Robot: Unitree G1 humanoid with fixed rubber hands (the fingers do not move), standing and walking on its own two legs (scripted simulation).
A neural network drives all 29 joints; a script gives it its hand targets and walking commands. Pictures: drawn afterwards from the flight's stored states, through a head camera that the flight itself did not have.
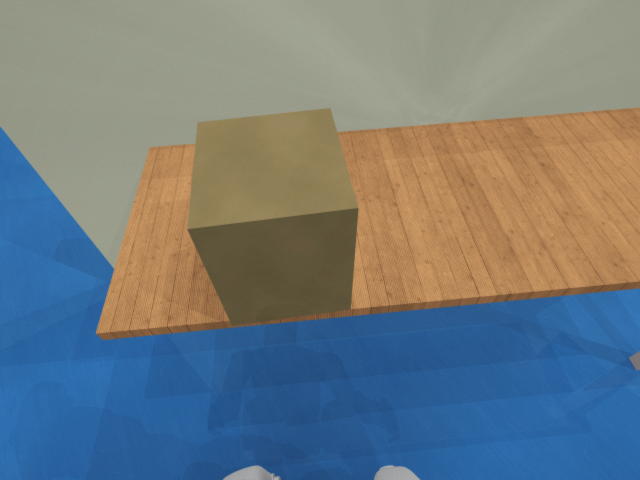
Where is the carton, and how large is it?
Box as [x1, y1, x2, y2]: [187, 108, 358, 325]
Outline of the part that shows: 330,108 197,122 187,229 232,325 350,308 358,208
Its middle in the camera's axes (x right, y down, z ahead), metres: -0.06 -0.03 +0.61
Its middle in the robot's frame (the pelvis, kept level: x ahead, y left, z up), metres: +0.47 +0.09 +0.01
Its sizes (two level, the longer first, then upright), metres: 0.210 0.200 0.250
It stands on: a table, 0.64 m high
